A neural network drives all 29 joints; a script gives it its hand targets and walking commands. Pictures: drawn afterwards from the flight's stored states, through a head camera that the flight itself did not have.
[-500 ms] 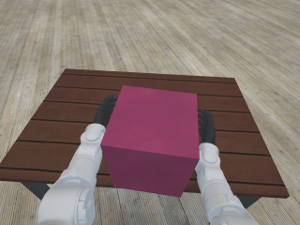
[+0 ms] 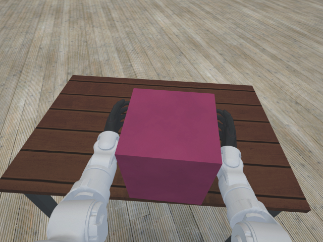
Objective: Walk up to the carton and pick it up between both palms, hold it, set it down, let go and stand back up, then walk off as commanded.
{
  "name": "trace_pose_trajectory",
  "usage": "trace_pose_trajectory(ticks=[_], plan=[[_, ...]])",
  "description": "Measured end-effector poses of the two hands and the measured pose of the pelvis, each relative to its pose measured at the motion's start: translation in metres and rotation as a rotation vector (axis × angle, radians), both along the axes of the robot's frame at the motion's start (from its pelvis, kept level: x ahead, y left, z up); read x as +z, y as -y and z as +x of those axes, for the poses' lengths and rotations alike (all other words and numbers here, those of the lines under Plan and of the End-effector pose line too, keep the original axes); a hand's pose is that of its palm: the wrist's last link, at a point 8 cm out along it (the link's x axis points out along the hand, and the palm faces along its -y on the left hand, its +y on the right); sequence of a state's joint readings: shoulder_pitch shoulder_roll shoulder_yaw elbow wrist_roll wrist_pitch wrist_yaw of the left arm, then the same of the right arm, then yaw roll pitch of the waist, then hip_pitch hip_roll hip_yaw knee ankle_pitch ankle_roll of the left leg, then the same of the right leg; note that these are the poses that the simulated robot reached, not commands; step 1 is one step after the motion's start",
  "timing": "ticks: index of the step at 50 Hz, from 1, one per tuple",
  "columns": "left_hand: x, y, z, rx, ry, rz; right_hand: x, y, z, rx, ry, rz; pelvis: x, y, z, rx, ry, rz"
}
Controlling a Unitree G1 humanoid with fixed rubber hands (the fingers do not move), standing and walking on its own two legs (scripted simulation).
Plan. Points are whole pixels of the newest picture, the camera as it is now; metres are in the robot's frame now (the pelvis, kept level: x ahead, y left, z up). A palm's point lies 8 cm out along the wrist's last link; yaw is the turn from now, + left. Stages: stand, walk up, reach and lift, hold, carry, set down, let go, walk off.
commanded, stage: reach and lift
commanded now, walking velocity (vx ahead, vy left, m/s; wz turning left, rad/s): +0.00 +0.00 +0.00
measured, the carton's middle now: (169, 149) +0.36 +0.00 +0.04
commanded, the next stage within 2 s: none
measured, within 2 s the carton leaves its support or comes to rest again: neither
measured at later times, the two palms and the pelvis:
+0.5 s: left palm (112, 110) +0.38 +0.14 +0.16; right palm (238, 122) +0.36 -0.16 +0.15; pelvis -0.01 +0.00 +0.00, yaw +0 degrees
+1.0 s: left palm (104, 99) +0.38 +0.15 +0.20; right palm (237, 102) +0.38 -0.15 +0.20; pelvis -0.01 +0.00 +0.00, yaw +0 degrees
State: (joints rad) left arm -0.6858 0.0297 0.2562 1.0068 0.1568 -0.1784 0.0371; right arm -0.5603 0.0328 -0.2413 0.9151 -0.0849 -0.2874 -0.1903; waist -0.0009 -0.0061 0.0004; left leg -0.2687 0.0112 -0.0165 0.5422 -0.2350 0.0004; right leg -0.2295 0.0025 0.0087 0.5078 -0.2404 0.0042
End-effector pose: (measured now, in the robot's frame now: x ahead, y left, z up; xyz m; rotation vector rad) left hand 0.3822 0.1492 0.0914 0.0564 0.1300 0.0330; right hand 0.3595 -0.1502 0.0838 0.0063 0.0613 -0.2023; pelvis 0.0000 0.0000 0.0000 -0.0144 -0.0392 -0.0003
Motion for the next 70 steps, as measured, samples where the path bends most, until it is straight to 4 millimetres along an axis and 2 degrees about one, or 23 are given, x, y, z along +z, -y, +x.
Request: trace_pose_trajectory(ticks=[3,8,16,24,31,40,47,56,64,70], plan=[[0.007,-0.001,0.003,0.014,0.015,-0.036,0.01,-0.001,0.006,0.006,0.017,0.011,0.0,0.0,0.002,0.0,-0.004,0.0],[0.035,0.002,0.008,0.028,0.063,-0.071,0.04,0.002,0.014,0.018,0.066,0.012,0.0,0.0,0.003,0.0,-0.005,0.0],[0.042,0.008,0.007,0.028,-0.029,-0.059,0.044,0.008,0.011,0.012,-0.024,0.025,0.0,0.0,0.0,0.0,-0.001,0.0],[0.068,0.009,-0.002,0.033,0.012,-0.065,0.069,0.009,0.004,0.013,0.02,0.048,0.0,0.0,-0.005,0.0,0.011,0.0],[0.067,0.005,-0.012,0.047,-0.046,-0.028,0.07,0.006,-0.001,0.027,-0.038,0.044,0.0,0.0,-0.011,0.0,0.027,-0.001],[0.102,0.002,-0.011,0.083,-0.014,0.016,0.106,0.002,0.01,0.065,-0.011,0.014,0.0,-0.001,-0.015,0.0,0.033,-0.001],[0.105,-0.003,-0.007,0.094,-0.037,0.033,0.113,-0.003,0.02,0.084,-0.032,0.008,0.0,-0.001,-0.013,0.0,0.03,-0.001],[0.106,0.001,-0.006,0.09,-0.051,0.025,0.115,0.001,0.019,0.08,-0.044,0.031,0.0,-0.001,-0.013,0.0,0.029,-0.001],[0.125,0.003,-0.005,0.095,-0.023,0.02,0.133,0.003,0.019,0.078,-0.017,0.027,0.0,-0.001,-0.014,0.0,0.03,-0.001],[0.128,-0.001,-0.005,0.1,-0.03,0.022,0.143,-0.001,0.023,0.088,-0.024,0.021,0.0,-0.001,-0.014,0.0,0.031,-0.001]])
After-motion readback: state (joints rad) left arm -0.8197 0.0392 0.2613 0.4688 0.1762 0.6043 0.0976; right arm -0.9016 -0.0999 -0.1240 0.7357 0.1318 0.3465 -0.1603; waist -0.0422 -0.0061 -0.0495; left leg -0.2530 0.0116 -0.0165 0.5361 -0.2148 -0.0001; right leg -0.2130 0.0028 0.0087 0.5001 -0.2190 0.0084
